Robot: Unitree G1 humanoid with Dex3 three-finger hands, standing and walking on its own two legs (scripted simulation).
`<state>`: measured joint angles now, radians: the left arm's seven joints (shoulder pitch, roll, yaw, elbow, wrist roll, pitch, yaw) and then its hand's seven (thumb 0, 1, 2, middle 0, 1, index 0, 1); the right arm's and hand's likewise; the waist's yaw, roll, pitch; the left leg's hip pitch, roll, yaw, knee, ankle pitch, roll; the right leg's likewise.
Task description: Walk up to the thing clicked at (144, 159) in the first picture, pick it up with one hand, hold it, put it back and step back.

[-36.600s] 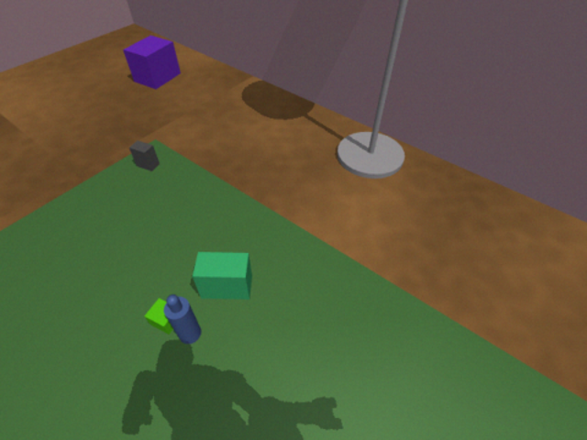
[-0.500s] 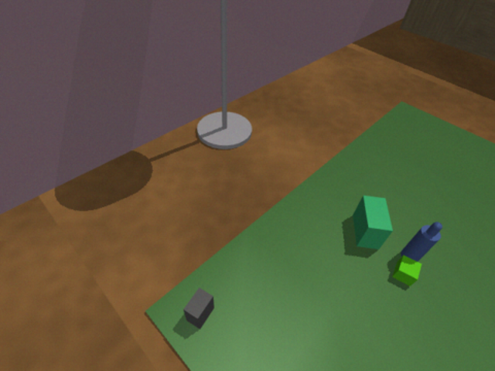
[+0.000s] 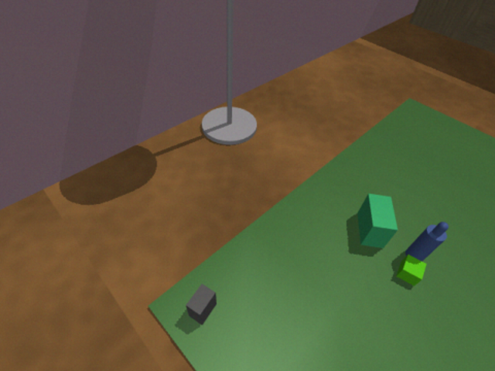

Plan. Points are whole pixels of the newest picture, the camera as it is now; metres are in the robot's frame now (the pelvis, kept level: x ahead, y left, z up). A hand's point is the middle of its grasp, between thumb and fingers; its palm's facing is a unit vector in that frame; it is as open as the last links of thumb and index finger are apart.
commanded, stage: stand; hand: left
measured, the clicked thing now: (202, 304) +0.46 +0.16 -0.72
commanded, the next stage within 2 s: walk up in 1.80 s
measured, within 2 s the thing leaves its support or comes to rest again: neither
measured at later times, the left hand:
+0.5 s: hand out of the picture +0.08 +0.25 -0.17, palm faces -0.03 -0.95 -0.30, open 7.4 cm
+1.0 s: hand out of the picture +0.07 +0.26 -0.17, palm faces -0.02 -0.95 -0.31, open 7.4 cm
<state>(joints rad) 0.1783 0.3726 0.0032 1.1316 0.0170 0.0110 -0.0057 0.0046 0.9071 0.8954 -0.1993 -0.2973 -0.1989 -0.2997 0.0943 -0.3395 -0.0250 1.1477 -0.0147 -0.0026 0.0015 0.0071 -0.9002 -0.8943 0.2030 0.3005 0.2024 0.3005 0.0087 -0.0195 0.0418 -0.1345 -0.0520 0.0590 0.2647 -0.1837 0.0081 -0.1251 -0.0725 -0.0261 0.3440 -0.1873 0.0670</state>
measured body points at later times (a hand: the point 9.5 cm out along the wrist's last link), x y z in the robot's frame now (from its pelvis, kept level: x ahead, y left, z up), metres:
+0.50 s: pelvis +0.01 +0.00 +0.00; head +0.01 +0.02 +0.45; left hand +0.08 +0.30 -0.15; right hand +0.08 -0.31 -0.12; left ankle +0.03 +0.05 -0.75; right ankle +0.00 -0.18 -0.74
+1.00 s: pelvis +0.01 +0.01 +0.00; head +0.01 +0.03 +0.45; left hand +0.07 +0.31 -0.15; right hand +0.09 -0.30 -0.12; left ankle +0.03 +0.06 -0.75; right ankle +0.00 -0.17 -0.74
